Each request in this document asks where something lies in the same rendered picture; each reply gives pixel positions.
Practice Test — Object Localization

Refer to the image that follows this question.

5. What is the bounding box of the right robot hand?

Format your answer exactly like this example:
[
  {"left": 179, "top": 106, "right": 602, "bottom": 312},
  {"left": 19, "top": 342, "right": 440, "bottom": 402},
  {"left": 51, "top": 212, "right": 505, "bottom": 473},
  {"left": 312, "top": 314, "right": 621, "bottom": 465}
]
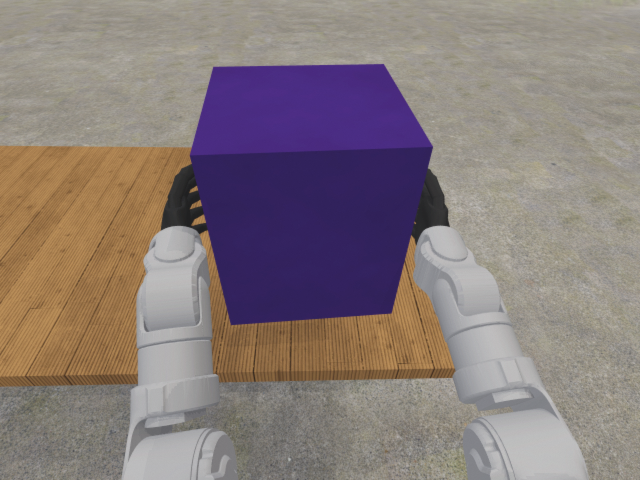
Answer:
[{"left": 411, "top": 169, "right": 450, "bottom": 245}]

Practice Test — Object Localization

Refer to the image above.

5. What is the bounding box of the robot left upper arm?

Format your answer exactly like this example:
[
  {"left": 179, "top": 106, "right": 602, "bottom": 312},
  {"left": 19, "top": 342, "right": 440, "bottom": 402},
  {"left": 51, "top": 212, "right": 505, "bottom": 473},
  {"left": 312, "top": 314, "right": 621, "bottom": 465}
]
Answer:
[{"left": 123, "top": 427, "right": 238, "bottom": 480}]

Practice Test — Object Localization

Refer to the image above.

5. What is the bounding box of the robot left forearm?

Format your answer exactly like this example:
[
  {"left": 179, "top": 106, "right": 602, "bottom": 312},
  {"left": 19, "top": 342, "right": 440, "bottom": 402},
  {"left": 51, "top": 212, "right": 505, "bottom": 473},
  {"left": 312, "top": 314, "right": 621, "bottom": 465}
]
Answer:
[{"left": 121, "top": 226, "right": 220, "bottom": 480}]

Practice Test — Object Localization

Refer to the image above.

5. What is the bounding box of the robot right upper arm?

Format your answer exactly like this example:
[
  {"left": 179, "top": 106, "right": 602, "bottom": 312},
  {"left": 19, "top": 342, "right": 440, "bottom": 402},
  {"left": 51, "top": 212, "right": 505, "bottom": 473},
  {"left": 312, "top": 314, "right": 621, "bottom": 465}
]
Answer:
[{"left": 463, "top": 408, "right": 588, "bottom": 480}]

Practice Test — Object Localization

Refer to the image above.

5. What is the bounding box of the carton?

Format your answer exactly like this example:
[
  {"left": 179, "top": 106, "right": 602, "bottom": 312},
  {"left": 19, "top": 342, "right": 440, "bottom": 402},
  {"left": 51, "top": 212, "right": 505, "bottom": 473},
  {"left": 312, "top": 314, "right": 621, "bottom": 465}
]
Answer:
[{"left": 190, "top": 64, "right": 433, "bottom": 325}]

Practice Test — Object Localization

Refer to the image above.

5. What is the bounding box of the robot right forearm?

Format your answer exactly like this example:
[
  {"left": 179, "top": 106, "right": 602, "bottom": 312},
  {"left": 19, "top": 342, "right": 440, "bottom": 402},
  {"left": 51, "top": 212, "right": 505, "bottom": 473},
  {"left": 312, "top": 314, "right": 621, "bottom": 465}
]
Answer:
[{"left": 413, "top": 226, "right": 589, "bottom": 480}]

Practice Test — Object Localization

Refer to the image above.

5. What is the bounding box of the left robot hand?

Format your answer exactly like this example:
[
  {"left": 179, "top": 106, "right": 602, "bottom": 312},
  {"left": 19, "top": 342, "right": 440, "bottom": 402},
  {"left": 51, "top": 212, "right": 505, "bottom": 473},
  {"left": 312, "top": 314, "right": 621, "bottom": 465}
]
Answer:
[{"left": 161, "top": 164, "right": 208, "bottom": 234}]

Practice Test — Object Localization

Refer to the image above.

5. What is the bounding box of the table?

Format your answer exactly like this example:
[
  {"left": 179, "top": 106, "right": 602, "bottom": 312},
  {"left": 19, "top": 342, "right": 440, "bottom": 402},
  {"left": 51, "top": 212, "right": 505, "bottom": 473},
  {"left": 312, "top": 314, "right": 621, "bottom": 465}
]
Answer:
[{"left": 0, "top": 146, "right": 456, "bottom": 387}]

